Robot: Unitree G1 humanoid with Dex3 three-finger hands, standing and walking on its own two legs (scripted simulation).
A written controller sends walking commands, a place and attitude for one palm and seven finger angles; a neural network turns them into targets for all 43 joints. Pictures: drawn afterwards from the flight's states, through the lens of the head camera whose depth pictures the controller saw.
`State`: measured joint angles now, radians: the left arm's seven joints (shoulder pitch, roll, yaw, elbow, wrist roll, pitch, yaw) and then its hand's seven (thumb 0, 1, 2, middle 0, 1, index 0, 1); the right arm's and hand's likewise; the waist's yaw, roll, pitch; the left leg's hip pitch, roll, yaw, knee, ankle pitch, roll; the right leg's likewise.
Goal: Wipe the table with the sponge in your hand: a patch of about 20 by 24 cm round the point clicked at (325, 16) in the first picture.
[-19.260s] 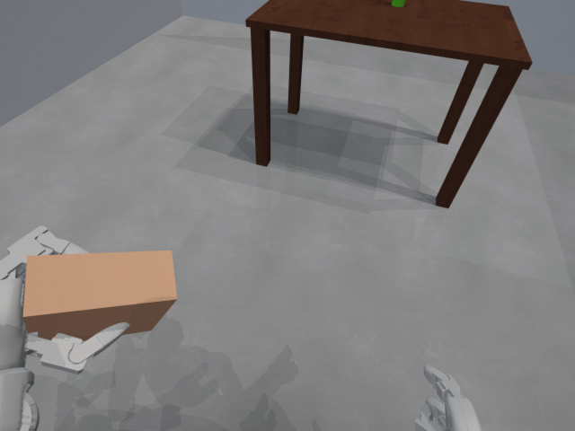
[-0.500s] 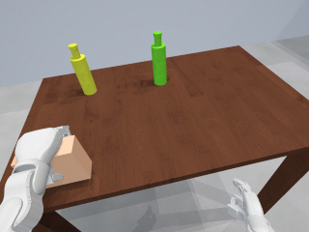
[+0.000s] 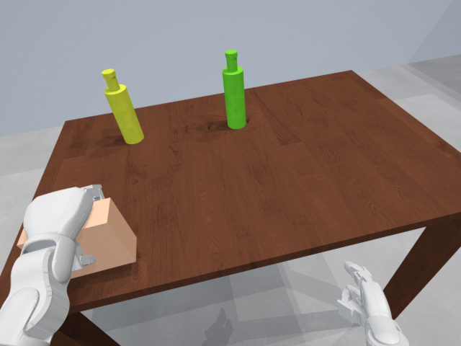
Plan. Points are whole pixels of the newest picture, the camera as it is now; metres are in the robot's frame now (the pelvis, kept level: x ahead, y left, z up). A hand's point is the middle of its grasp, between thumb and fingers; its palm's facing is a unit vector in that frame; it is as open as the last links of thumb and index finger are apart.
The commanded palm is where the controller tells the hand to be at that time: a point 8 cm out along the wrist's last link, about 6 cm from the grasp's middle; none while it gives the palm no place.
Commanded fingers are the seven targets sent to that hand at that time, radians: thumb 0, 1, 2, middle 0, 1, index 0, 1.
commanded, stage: lower the sponge onto the table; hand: left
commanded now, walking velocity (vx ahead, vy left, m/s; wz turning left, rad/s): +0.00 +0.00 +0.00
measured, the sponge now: (90, 247) +0.23 +0.30 +0.07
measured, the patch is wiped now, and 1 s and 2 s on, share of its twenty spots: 0.00 0.00 0.20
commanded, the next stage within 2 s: wipe forward along the first lane in 1.10 s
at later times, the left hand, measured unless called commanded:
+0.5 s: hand (90, 236) +0.24 +0.30 +0.09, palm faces -0.03 -0.06 -1.00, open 9.7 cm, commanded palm +0.21 +0.29 +0.16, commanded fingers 0.00 0.10 1.30 -1.20 -1.60 -1.20 -1.60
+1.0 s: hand (94, 241) +0.24 +0.30 +0.07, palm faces -0.03 -0.06 -1.00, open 9.7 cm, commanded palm +0.22 +0.29 +0.13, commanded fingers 0.00 0.10 1.30 -1.20 -1.60 -1.20 -1.60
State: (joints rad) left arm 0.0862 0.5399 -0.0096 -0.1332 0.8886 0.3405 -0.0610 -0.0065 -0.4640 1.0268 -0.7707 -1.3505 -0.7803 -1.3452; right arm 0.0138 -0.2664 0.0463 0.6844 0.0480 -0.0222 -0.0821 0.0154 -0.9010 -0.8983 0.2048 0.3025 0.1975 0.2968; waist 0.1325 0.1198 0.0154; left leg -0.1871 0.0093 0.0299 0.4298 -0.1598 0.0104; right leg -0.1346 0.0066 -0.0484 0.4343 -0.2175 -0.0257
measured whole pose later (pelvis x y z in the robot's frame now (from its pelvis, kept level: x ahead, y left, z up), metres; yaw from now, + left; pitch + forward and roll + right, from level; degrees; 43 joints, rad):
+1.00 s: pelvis +0.01 +0.00 +0.00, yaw +0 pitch -3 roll +0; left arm 0.14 0.48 -0.03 -0.06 0.94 0.27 0.02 -0.01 -0.46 1.03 -0.77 -1.35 -0.78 -1.35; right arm 0.04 -0.26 0.02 0.68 0.04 -0.03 -0.08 0.01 -0.90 -0.90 0.20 0.30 0.20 0.30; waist 0.13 0.10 0.00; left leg -0.22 0.01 0.02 0.46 -0.19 0.01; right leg -0.16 0.01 -0.05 0.44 -0.24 -0.02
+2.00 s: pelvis +0.00 -0.01 -0.01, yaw +1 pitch +2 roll -1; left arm -0.27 0.55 0.02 0.49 0.96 0.13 0.03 0.01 -0.51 1.07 -0.78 -1.35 -0.80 -1.34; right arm 0.18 -0.29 -0.01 0.72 0.08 0.01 -0.10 0.01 -0.90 -0.90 0.20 0.30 0.20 0.30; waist 0.07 0.10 -0.06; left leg -0.40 0.02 0.00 0.56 -0.20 0.01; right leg -0.34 0.02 -0.07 0.55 -0.26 -0.04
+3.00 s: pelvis +0.01 +0.01 -0.01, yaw +0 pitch +9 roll -2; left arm -0.66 0.67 0.04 0.95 1.05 0.05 0.06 0.02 -0.54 1.10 -0.79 -1.35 -0.81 -1.35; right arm 0.27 -0.30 -0.02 0.72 0.09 0.07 -0.07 0.01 -0.90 -0.90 0.21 0.30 0.20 0.30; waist -0.02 0.06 -0.09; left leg -0.55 0.02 0.00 0.61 -0.23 0.02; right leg -0.46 0.02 -0.06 0.55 -0.26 -0.02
